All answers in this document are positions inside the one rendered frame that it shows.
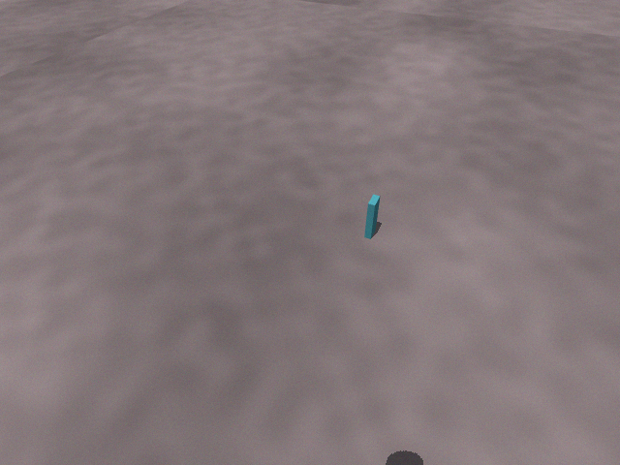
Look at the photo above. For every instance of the carton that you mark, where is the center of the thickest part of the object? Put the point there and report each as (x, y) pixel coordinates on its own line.
(372, 214)

